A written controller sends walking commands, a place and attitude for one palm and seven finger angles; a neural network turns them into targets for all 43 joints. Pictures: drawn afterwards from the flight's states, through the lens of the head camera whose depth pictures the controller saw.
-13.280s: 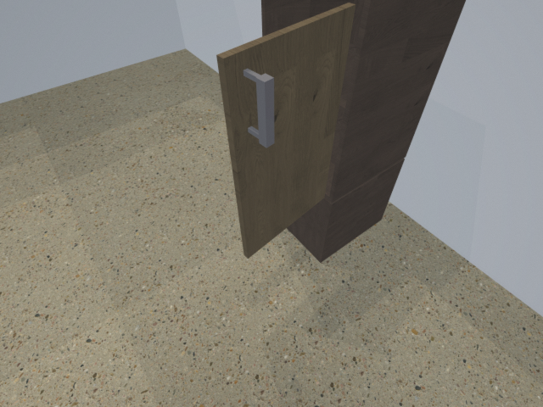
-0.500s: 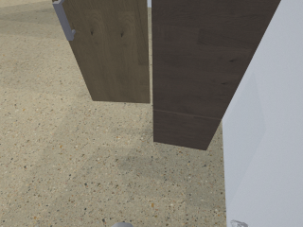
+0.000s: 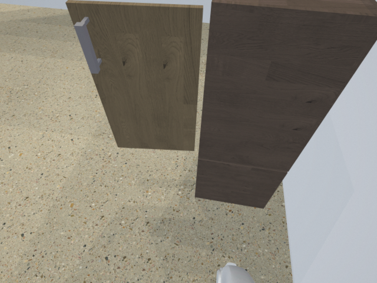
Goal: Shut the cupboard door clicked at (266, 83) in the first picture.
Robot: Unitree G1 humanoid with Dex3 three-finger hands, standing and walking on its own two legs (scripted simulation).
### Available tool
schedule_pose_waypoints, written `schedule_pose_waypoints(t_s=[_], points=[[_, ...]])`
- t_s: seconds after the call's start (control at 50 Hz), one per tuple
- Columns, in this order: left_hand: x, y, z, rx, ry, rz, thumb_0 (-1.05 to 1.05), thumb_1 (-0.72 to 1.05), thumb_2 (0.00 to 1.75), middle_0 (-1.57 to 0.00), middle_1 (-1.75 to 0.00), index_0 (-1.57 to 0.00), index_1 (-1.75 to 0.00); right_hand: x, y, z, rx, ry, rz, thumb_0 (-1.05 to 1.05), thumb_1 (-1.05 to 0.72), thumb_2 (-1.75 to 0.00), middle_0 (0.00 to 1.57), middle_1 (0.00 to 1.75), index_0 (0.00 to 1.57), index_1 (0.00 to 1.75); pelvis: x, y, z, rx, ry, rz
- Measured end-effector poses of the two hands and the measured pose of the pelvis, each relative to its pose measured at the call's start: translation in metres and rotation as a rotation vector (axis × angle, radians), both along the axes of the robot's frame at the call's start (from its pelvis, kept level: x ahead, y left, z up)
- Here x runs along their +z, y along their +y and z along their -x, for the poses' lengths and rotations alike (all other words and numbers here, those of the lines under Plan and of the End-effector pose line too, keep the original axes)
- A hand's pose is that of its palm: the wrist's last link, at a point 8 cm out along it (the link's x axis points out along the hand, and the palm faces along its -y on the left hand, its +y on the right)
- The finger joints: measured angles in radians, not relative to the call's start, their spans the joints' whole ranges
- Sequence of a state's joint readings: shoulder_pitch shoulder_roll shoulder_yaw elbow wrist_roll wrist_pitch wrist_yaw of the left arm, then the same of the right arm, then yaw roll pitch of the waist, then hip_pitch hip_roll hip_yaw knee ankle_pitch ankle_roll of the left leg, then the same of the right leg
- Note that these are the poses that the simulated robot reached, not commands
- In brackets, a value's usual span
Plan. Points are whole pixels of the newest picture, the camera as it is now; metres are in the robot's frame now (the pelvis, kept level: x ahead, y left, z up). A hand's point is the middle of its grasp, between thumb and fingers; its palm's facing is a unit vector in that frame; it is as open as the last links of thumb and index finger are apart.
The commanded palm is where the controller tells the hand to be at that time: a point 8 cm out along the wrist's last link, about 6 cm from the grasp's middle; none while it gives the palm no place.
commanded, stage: take the last steps up to it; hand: left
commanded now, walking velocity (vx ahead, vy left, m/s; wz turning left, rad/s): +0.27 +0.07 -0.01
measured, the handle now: (90, 46) +0.67 +0.30 +0.15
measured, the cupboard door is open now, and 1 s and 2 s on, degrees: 97 97 97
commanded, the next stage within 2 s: come to a stop and stand still in 0.30 s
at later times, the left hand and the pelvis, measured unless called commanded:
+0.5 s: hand (119, 273) +0.17 +0.18 -0.16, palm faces +0.08 -0.97 -0.21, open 7.2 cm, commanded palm none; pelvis +0.17 +0.00 +0.01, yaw +1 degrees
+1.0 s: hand (107, 245) +0.24 +0.22 -0.17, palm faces -0.02 -0.97 -0.25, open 7.3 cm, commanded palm none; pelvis +0.16 +0.02 +0.00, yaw -3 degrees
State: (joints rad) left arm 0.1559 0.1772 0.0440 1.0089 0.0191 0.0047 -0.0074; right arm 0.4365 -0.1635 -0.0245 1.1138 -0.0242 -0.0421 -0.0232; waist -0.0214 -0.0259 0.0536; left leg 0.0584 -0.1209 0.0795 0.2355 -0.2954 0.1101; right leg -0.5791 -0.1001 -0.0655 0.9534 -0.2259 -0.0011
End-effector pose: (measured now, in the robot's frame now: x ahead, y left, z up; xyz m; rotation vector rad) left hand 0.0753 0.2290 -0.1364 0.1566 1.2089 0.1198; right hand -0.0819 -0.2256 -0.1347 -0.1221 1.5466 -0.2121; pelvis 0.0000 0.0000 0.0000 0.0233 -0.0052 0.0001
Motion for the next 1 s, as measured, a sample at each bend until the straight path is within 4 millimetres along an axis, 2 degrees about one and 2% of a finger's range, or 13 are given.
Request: schedule_pose_waypoints(t_s=[0.06, 0.12, 0.16, 0.2, 0.28, 0.38, 0.44, 0.56, 0.64, 0.7, 0.78, 0.9, 1.0], points=[[0.0, -0.01, -0.048, -0.045, -0.038, 0.001, 0.01, 0.91, 0.9, -0.2, -0.3, -0.2, -0.3, -0.001, 0.008, 0.014, -0.042, 0.086, -0.024, 0.01, -0.92, -0.89, 0.2, 0.3, 0.2, 0.3, -0.004, -0.003, -0.022, -0.003, 0.003, -0.003], [-0.001, -0.024, -0.095, -0.081, -0.083, 0.002, 0.01, 0.91, 0.9, -0.2, -0.3, -0.2, -0.3, -0.004, 0.015, 0.017, -0.075, 0.163, -0.055, 0.01, -0.91, -0.89, 0.2, 0.3, 0.2, 0.3, -0.011, -0.009, -0.048, -0.011, 0.006, -0.002], [-0.003, -0.032, -0.12, -0.085, -0.123, 0.001, 0.01, 0.91, 0.9, -0.2, -0.3, -0.2, -0.3, -0.009, 0.016, 0.01, -0.088, 0.203, -0.077, 0.01, -0.91, -0.89, 0.2, 0.3, 0.2, 0.3, -0.017, -0.015, -0.066, -0.009, 0.003, -0.001], [-0.002, -0.038, -0.131, -0.069, -0.148, 0.002, 0.0, 0.91, 0.9, -0.2, -0.3, -0.2, -0.3, -0.012, 0.014, -0.009, -0.089, 0.211, -0.09, 0.01, -0.91, -0.89, 0.2, 0.3, 0.2, 0.3, -0.018, -0.02, -0.079, 0.002, -0.007, 0.006], [0.003, -0.039, -0.121, -0.006, -0.082, -0.004, 0.0, 0.91, 0.9, -0.2, -0.3, -0.2, -0.3, -0.014, 0.001, -0.08, -0.053, 0.112, -0.087, 0.01, -0.91, -0.89, 0.2, 0.3, 0.2, 0.3, -0.006, -0.023, -0.103, 0.015, -0.014, 0.012], [0.013, -0.015, -0.107, 0.062, 0.005, -0.06, -0.03, 0.97, 0.9, -0.2, -0.3, -0.2, -0.3, -0.011, -0.008, -0.191, 0.011, -0.089, -0.073, 0.01, -0.91, -0.89, 0.19, 0.3, 0.2, 0.3, 0.006, -0.022, -0.132, 0.021, 0.007, 0.009], [0.012, -0.008, -0.096, 0.079, 0.079, -0.049, -0.02, 0.96, 0.9, -0.2, -0.3, -0.2, -0.3, -0.007, -0.011, -0.247, 0.048, -0.17, -0.044, 0.02, -0.93, -0.89, 0.19, 0.3, 0.2, 0.3, 0.009, -0.014, -0.15, 0.02, 0.013, 0.007], [-0.004, 0.001, -0.081, 0.123, 0.214, 0.008, -0.01, 0.93, 0.9, -0.2, -0.3, -0.2, -0.3, -0.001, 0.001, -0.337, 0.122, -0.273, 0.009, 0.02, -0.94, -0.89, 0.19, 0.3, 0.19, 0.3, 0.003, 0.014, -0.186, 0.014, 0.008, 0.017], [-0.026, 0.013, -0.084, 0.137, 0.276, 0.038, 0.0, 0.92, 0.9, -0.2, -0.3, -0.2, -0.3, -0.001, 0.022, -0.377, 0.15, -0.33, 0.04, 0.01, -0.93, -0.89, 0.19, 0.3, 0.19, 0.3, -0.009, 0.032, -0.205, 0.011, 0.005, 0.026], [-0.029, 0.022, -0.096, 0.122, 0.288, 0.037, 0.0, 0.92, 0.9, -0.2, -0.3, -0.2, -0.3, 0.005, 0.037, -0.389, 0.153, -0.353, 0.048, 0.01, -0.92, -0.89, 0.19, 0.3, 0.2, 0.3, -0.007, 0.037, -0.204, -0.01, 0.006, 0.026], [-0.024, 0.037, -0.117, 0.092, 0.256, 0.014, 0.0, 0.91, 0.9, -0.2, -0.3, -0.2, -0.3, 0.006, 0.046, -0.382, 0.13, -0.354, 0.046, 0.01, -0.91, -0.89, 0.2, 0.3, 0.2, 0.3, -0.003, 0.04, -0.195, -0.026, 0.02, 0.047], [-0.014, 0.053, -0.144, 0.035, 0.164, -0.041, 0.0, 0.91, 0.9, -0.2, -0.3, -0.2, -0.3, 0.005, 0.031, -0.34, 0.064, -0.323, 0.058, 0.0, -0.92, -0.89, 0.2, 0.3, 0.2, 0.3, -0.001, 0.033, -0.175, -0.059, 0.036, 0.055], [-0.003, 0.043, -0.156, -0.012, 0.088, -0.072, 0.0, 0.91, 0.9, -0.19, -0.3, -0.19, -0.3, -0.003, -0.001, -0.287, 0.021, -0.258, 0.059, 0.0, -0.91, -0.89, 0.2, 0.3, 0.2, 0.3, -0.002, 0.017, -0.157, -0.055, 0.033, 0.056]])
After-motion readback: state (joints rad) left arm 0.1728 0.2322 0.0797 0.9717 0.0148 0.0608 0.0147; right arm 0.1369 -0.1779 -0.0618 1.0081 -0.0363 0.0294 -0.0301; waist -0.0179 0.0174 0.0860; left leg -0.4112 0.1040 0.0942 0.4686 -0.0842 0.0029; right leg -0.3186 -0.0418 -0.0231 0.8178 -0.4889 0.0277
